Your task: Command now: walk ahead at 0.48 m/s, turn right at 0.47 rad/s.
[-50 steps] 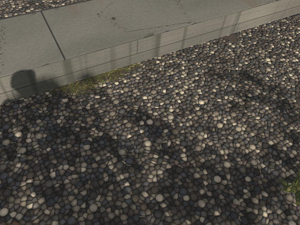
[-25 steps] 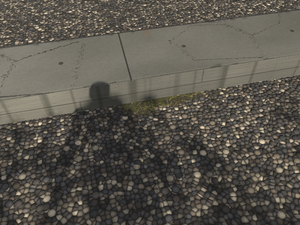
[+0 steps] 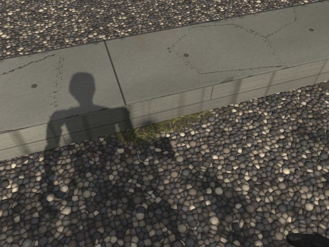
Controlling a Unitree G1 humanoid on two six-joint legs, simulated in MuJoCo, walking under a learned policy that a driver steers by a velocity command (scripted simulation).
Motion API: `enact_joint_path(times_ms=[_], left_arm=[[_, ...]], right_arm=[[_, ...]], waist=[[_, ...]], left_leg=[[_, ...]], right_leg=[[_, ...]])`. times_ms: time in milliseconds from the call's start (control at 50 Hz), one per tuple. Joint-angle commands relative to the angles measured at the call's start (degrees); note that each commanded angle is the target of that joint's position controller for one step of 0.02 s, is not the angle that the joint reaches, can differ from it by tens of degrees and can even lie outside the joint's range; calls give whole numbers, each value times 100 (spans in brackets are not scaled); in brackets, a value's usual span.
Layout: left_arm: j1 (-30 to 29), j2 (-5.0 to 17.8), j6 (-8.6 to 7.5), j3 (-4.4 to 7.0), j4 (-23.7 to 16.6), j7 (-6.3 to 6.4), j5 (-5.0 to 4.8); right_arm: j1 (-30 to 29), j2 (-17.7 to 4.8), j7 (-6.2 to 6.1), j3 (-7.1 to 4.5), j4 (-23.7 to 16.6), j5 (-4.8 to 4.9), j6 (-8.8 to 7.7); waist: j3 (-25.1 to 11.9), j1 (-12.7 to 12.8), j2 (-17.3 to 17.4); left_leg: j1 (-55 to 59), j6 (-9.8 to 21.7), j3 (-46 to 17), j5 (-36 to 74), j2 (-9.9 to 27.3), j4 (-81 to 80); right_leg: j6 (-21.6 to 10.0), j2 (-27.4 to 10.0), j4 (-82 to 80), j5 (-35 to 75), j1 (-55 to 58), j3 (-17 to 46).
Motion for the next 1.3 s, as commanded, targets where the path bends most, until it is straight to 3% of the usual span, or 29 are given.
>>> enact_joint_path(times_ms=[20, 140, 280, 320, 380, 400, 420, 440, 460, 480, 520, 560, 660, 740, 820, 860, 880, 900, 940, 1000, 1100, 1140, 1160, 1180, 1200, 1220, 1240, 1260, 1300], left_arm=[[-389, 521, -50, 165, -633, -30, 41], [-882, 205, 121, 82, -932, -119, 127], [-2113, 223, 36, 16, -1410, -386, 103], [-2208, 338, 40, 70, -1547, -432, 133], [-586, 955, 77, 433, -1243, -370, 200], [22, 1387, 148, 578, -1143, -234, 178], [-404, 2011, 109, 578, -1388, -186, 321], [-239, 1633, 76, 486, -1603, -225, 283], [-529, 1383, 46, 429, -1516, -266, 286], [-835, 1144, 27, 388, -1482, -261, 158], [-1329, 834, 82, 266, -1565, -177, 183], [-1468, 858, 74, 262, -1522, -140, 310], [-1546, 524, 43, 88, -1139, -53, 340], [-1507, 589, 33, 62, -834, -112, 467], [-1478, 844, 181, 146, -658, -47, 274], [-1215, 755, 211, 147, -600, 31, 252], [-948, 637, 178, 134, -667, 54, 356], [-1337, 554, 177, 119, -776, 94, 415], [-1944, 446, 243, 116, -985, 112, 316], [-1709, 447, 336, 155, -920, 92, 230], [-1692, 301, 184, 111, -928, -110, 119], [-1268, 371, 110, 181, -803, -148, 123], [-953, 518, 85, 251, -706, -112, 151], [-354, 855, 67, 344, -621, -41, 228], [-289, 1447, 17, 462, -586, -97, 468], [-753, 1247, -109, 400, -730, -91, 507], [-1049, 873, -174, 307, -756, -43, 371], [-1017, 688, -46, 187, -697, -24, 559], [-983, 644, -20, 154, -651, 15, 468]], right_arm=[[736, -533, -38, -212, 66, -66, -16], [581, -782, -68, -345, 365, -11, -165], [950, -1224, -124, -462, 664, 130, -12], [961, -1350, -134, -495, 711, 173, 86], [870, -1414, -210, -485, 628, 255, 228], [1084, -1080, -204, -357, 501, 93, 187], [1729, -393, -134, -111, 226, -155, 89], [1394, -1024, -80, -187, 377, -78, 4], [907, -1179, -73, -220, 142, 156, 5], [723, -1140, -153, -195, 171, 106, 23], [768, -1160, -245, -222, 268, 30, 192], [1004, -998, -258, -185, 374, -25, 304], [874, -552, -254, -10, 492, -19, 377], [406, -740, -199, -58, 394, 74, 441], [296, -925, -156, -156, 191, 52, 476], [315, -1120, -151, -208, 99, 6, 469], [274, -1489, -180, -302, 51, 16, 495], [525, -1415, -172, -341, 86, 82, 527], [1092, -1231, -185, -303, 175, -46, 489], [477, -1270, -250, -372, 28, 100, 459], [396, -1264, -349, -438, -85, 164, 792], [228, -1229, -343, -412, -152, 162, 798], [274, -1073, -340, -366, -160, 146, 765], [278, -657, -312, -252, -208, 103, 726], [80, -551, -294, -234, -539, 170, 611], [92, -924, -284, -326, -525, 165, 518], [235, -1153, -251, -415, -381, 156, 500], [336, -1129, -48, -420, -128, -379, 600], [604, -849, 204, -388, 12, -326, 681]], waist=[[-281, -467, 889], [135, -305, 524], [408, -694, 331], [385, -615, 382], [-736, 329, 487], [-1249, 489, -234], [-2087, -310, -1590], [-3048, 275, -600], [-2424, 177, -451], [-1590, -7, 84], [-958, -373, 9], [-943, -533, -53], [-1181, -475, -283], [-767, -241, -393], [-439, -270, -403], [-472, -233, 44], [-648, 76, 887], [-687, -206, 1338], [-790, -684, 1585], [-822, -344, 894], [-949, -401, 1280], [-742, -98, 1257], [-702, 32, 1050], [-788, 199, 134], [-337, 134, -1113], [35, -85, -821], [243, -241, -659], [337, -285, -24], [326, -330, -467]], left_leg=[[1826, 943, -1739, -189, 1584, -1766], [1391, 1095, -452, 1010, 1602, -2289], [2034, 771, 538, 1316, 1621, -2157], [2365, 651, 733, 2546, 1652, -1669], [1996, 241, 1063, 4778, 1263, 1008], [574, -126, 1063, 2256, 912, 2779], [-1582, -527, 393, -2913, -238, 4993], [-1452, -494, -829, -3004, -58, 5451], [-1951, -456, -778, -2368, 61, 5397], [-2016, -422, -704, -1876, 338, 4829], [-1376, -464, -661, -1401, 566, 4227], [-842, -556, -491, -1167, 476, 3828], [-180, -628, -451, -27, 577, 2054], [172, -490, -483, 230, 539, 1151], [41, -206, -238, -271, 312, 387], [425, 61, -660, 1676, 534, -185], [858, 400, -1334, 2751, 972, -144], [1039, 967, -2132, 2722, 1389, -466], [1714, 1644, -3181, 2903, 1971, -954], [1648, 1131, -2381, 2860, 1471, -707], [828, 953, -2389, -793, 880, -1131], [86, 783, -2452, -1873, 662, -1118], [-507, 542, -2314, -2225, 447, -839], [-1463, 156, -1734, -2555, -25, 649], [-2600, 39, -1264, -2218, -477, 1962], [-2754, 21, -1498, -1781, -10, 2726], [-2904, -13, -1427, -1307, 62, 2956], [-2323, -57, -1076, -969, -76, 2896], [-1886, -202, -669, -571, -9, 3262]], right_leg=[[-19, -635, 546, 645, -2039, 132], [140, -726, -537, 1582, -2177, 61], [-136, -537, -2478, 2458, -1904, -530], [-307, -333, -2744, 2043, -1748, -765], [-724, 482, -3258, 2246, 676, -1169], [-1035, -178, -3210, 3862, 2357, -151], [-2318, -1936, -3420, 5198, 3970, 3075], [-2511, -2080, -3615, 5907, 4018, 3350], [-2448, -1915, -3902, 5120, 3532, 2763], [-2032, -1496, -4011, 4506, 2613, 2132], [-1700, -1118, -4267, 4480, 1164, 1417], [-1689, -1022, -4384, 5048, 459, 1061], [-1392, -807, -4452, 4956, 372, 206], [-1328, -991, -4649, 3530, 351, 250], [-1211, -1178, -4183, 3024, 838, 467], [-769, -835, -3635, 2514, 878, 254], [-443, -210, -3072, 1919, 465, -268], [-49, 368, -2429, 1094, -51, -801], [113, 611, -873, -1268, -1198, -302], [254, 252, -777, -740, -1358, -23], [301, 484, -2741, 198, -40, -413], [127, 489, -3829, 952, 898, -545], [-9, 256, -4091, 980, 1597, -438], [-350, -892, -4587, -62, 2412, 804], [-1036, -2173, -5400, -1542, 1956, 3045], [-1302, -2287, -5551, -1833, 1646, 3217], [-1129, -1987, -5512, -1488, 1660, 2561], [-837, -1723, -5612, -765, 1269, 1762], [-751, -1229, -5458, 1444, 1204, 563]])
Next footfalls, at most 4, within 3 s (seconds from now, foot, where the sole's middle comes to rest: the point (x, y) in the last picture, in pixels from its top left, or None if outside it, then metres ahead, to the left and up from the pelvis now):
0.40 right None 0.36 -0.18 -0.77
0.84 left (169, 245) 0.46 0.03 -0.77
1.16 right None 0.39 -0.21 -0.77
1.58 left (175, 225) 0.54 0.00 -0.77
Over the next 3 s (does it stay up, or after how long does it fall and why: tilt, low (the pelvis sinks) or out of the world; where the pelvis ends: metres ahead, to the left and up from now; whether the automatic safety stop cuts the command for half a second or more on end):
stays up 0.71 -0.18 0.01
